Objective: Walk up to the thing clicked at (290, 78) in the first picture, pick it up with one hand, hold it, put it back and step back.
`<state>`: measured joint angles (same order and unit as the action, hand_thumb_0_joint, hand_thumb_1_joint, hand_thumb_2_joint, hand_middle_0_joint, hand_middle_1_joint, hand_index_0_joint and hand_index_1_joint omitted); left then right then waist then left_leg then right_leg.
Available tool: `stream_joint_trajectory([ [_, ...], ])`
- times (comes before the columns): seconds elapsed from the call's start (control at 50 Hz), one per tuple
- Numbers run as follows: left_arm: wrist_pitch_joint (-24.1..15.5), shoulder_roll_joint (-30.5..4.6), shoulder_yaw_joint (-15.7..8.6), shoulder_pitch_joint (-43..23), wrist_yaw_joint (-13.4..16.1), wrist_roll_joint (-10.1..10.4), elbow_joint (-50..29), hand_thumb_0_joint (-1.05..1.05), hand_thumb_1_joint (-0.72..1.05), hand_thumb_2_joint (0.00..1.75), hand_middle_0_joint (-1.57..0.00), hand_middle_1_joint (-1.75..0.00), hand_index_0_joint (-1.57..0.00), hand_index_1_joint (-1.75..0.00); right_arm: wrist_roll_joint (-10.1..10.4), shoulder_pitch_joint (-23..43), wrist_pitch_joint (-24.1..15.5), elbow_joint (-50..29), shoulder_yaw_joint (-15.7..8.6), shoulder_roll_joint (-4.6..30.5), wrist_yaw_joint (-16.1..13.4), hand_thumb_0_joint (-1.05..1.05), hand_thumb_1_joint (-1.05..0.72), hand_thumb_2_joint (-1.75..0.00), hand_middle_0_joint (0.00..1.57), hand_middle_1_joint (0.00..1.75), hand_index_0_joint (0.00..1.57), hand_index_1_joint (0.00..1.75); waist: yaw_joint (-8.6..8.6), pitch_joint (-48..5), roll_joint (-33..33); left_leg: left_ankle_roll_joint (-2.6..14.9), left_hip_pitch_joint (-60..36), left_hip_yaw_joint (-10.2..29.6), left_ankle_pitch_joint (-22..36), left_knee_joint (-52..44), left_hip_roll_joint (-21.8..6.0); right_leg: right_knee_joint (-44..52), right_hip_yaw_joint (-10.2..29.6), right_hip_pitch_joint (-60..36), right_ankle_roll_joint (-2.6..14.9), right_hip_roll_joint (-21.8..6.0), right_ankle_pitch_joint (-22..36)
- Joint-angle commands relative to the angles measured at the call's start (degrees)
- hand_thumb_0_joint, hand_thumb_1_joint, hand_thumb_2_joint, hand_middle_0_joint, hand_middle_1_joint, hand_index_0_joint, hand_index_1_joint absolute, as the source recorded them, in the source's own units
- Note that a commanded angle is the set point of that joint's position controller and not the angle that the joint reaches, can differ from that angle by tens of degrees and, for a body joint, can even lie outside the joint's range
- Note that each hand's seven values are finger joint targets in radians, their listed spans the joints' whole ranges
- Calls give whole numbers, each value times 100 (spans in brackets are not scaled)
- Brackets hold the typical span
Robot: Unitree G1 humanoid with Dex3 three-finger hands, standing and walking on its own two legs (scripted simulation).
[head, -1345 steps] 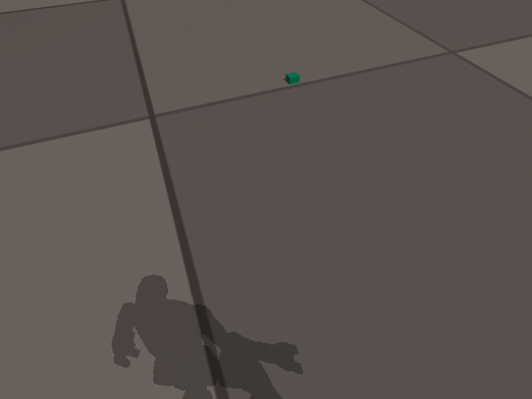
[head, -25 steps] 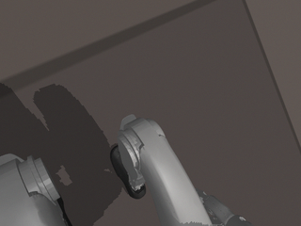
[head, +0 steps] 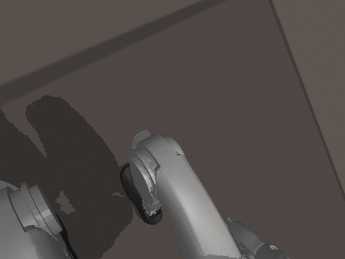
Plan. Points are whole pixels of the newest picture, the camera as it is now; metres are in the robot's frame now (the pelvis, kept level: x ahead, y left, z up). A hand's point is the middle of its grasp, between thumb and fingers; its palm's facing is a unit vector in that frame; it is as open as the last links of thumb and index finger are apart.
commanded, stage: rest palm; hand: left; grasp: from above
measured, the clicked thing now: out of the picture +0.47 +0.37 -0.30
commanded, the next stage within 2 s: close in 0.32 s
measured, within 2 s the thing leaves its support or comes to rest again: neither
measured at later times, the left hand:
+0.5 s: hand out of the picture +0.45 +0.36 -0.27, palm faces -0.37 -0.25 -0.89, open 14.1 cm
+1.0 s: hand out of the picture +0.45 +0.36 -0.27, palm faces -0.38 -0.25 -0.89, open 13.5 cm
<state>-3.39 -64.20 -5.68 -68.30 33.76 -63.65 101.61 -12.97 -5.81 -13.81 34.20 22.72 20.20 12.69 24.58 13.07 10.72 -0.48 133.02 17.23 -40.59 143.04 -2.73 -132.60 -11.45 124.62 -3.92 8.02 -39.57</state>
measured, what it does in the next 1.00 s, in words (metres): stands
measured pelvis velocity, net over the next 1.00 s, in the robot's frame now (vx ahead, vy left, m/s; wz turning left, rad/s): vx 0.00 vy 0.00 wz -0.01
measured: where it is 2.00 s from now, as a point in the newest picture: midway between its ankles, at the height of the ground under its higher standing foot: (107, 226)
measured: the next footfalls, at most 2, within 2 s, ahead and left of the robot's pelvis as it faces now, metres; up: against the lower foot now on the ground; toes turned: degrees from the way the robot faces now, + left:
none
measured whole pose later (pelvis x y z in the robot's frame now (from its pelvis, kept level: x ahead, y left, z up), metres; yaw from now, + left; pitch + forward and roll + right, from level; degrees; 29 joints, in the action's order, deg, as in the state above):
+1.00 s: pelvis +0.00 +0.00 +0.00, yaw +0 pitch +28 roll -16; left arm -3.4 -65.1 -5.7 -68.2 33.6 -63.3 100.5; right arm -13.2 -6.0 -13.5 33.6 23.5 20.7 12.7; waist 24.6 14.0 11.5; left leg -0.6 132.6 17.7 -40.7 142.7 -3.0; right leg -131.9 -11.9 124.2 -3.7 8.0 -39.3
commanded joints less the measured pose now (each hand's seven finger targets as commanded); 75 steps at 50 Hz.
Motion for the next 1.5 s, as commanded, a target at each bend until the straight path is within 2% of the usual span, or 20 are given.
stream_joint_trajectory([
  [0.0,-27,-1238,7,-1296,200,54,-677,0,-61,104,-11,-98,-6,-103,5,-1144,31,200,-554,1998,-62,0,-90,-91,20,30,20,30,312,-3556,-3581,41,-2965,-482,1355,-1419,-331,1114,-634,-2035,479,94,1694],
  [0.06,-46,-1204,48,-1419,237,50,-915,0,-61,105,-11,-98,-5,-104,-1,-1123,6,159,-556,2028,-49,0,-90,-91,20,30,20,30,330,-3742,-3639,34,-3177,-471,1589,-1392,-346,1105,-646,-2104,464,111,1899],
  [0.08,-7,-1188,20,-1185,232,10,-578,0,-61,105,-11,-98,-6,-103,16,-1177,4,200,-539,2021,-35,0,-90,-91,20,30,20,30,359,-3656,-3628,35,-3121,-462,1620,-1373,-341,1082,-648,-2064,464,94,1908],
  [0.1,-46,-1114,110,-1348,206,40,-815,0,-61,102,-10,-98,-6,-103,16,-1175,-3,202,-567,2022,-33,0,-90,-91,20,30,20,30,369,-3589,-3665,21,-3094,-469,1522,-1423,-326,1065,-644,-2007,484,91,1821],
  [0.16,-15,-1225,14,-1206,225,38,-593,0,-61,105,-11,-99,-6,-104,9,-1149,-2,185,-534,2000,-38,0,-90,-91,20,30,20,30,339,-3568,-3562,29,-3012,-473,1454,-1401,-337,1130,-633,-2074,467,91,1798],
  [0.38,-21,-1222,87,-1213,167,60,-630,0,-58,109,-13,-101,-7,-107,-13,-1189,-17,196,-524,2034,-35,0,-90,-91,20,30,20,30,376,-3560,-3560,45,-3003,-518,1492,-1394,-328,1164,-625,-2182,470,113,1851],
  [0.46,-40,-1316,83,-1470,193,51,-862,0,-57,102,-11,-98,-6,-102,-10,-1089,-16,56,-499,2073,-46,0,-89,-90,20,30,20,30,370,-3560,-3583,37,-2955,-480,1361,-1431,-331,1157,-643,-2132,484,111,1736],
  [0.48,-10,-1373,1,-1220,215,56,-528,0,-57,102,-10,-99,-6,-103,-14,-1126,1,160,-510,2081,-59,0,-89,-90,20,30,20,30,330,-3528,-3425,45,-2890,-464,1260,-1425,-339,1160,-653,-2100,473,113,1671],
  [0.6,17,-1347,19,-1347,243,92,-683,0,-53,99,-13,-95,-9,-99,-29,-1102,4,167,-496,2060,-66,0,-89,-90,20,30,20,30,350,-3604,-3646,18,-3046,-467,1495,-1446,-364,1144,-647,-2154,471,113,1839],
  [0.7,53,-1328,29,-1217,214,99,-473,0,-48,94,-17,-93,-14,-97,-35,-1194,43,160,-456,2032,-68,0,-89,-90,20,30,20,30,429,-3536,-3474,67,-2916,-518,1546,-1379,-346,1240,-628,-2322,433,120,1958],
  [0.74,23,-1398,55,-1343,188,99,-742,0,-47,94,-18,-92,-14,-96,-32,-1085,44,104,-474,2049,-81,0,-89,-90,20,30,20,30,339,-3542,-3522,59,-2898,-524,1422,-1404,-352,1229,-616,-2277,458,136,1827],
  [0.84,13,-1300,77,-1219,159,83,-730,0,-42,89,-20,-91,-18,-94,-22,-1187,52,145,-461,2030,-62,0,-89,-90,20,30,20,30,403,-3554,-3541,59,-3020,-465,1646,-1379,-353,1167,-653,-2264,445,118,1970],
  [0.86,9,-1401,-17,-1208,187,94,-666,0,-41,88,-20,-92,-18,-93,-16,-1170,49,185,-460,2059,-62,0,-89,-90,20,30,20,30,330,-3565,-3589,22,-3031,-413,1572,-1452,-371,1111,-687,-2128,469,105,1855],
  [0.96,-7,-1403,21,-1400,234,55,-980,0,-36,85,-24,-89,-22,-90,6,-1066,35,62,-487,2073,-50,0,-89,-90,20,30,20,30,313,-3669,-3744,18,-3161,-452,1632,-1414,-362,1109,-659,-2149,472,112,1920],
  [0.98,40,-1393,-65,-1145,238,48,-638,0,-36,84,-23,-89,-22,-90,-5,-1165,46,200,-480,2051,-34,0,-89,-90,20,30,20,30,321,-3599,-3723,-2,-3152,-429,1648,-1448,-375,1082,-672,-2096,480,92,1907],
  [1.0,-6,-1364,44,-1337,224,73,-914,0,-35,84,-24,-87,-22,-89,-10,-1031,38,55,-489,2075,-38,0,-89,-90,20,30,20,30,327,-3573,-3646,35,-2998,-478,1537,-1383,-356,1143,-647,-2150,463,127,1875],
  [1.2,2,-1235,99,-1222,132,112,-707,0,-19,77,-36,-82,-35,-83,-20,-1173,44,175,-509,2055,-65,0,-89,-90,20,30,20,30,423,-3507,-3511,39,-2948,-482,1418,-1434,-340,1191,-649,-2233,459,103,1816],
  [1.24,-19,-1236,110,-1221,118,99,-791,0,-15,76,-38,-82,-37,-83,-15,-1150,37,149,-515,2018,-68,0,-89,-90,20,30,20,30,346,-3492,-3492,46,-2950,-490,1406,-1402,-342,1175,-646,-2159,462,113,1783],
  [1.32,-14,-1330,30,-1275,185,88,-793,0,-12,70,-39,-79,-40,-78,-8,-1189,44,205,-485,2062,-68,0,-89,-90,20,30,20,30,365,-3610,-3567,34,-3071,-466,1661,-1379,-363,1140,-655,-2202,444,104,1975],
  [1.48,10,-1329,19,-1194,200,48,-707,0,0,64,-48,-75,-49,-73,-38,-1157,73,164,-473,2034,-76,0,-89,-90,20,30,20,30,332,-3542,-3525,56,-2859,-517,1484,-1364,-343,1167,-647,-2232,447,117,1878],
])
